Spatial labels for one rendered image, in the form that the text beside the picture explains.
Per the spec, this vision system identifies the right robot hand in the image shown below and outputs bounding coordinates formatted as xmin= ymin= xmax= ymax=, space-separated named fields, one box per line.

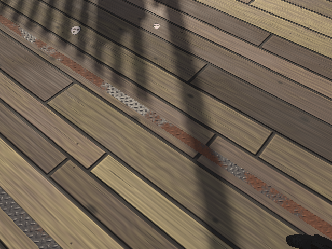
xmin=286 ymin=234 xmax=332 ymax=249

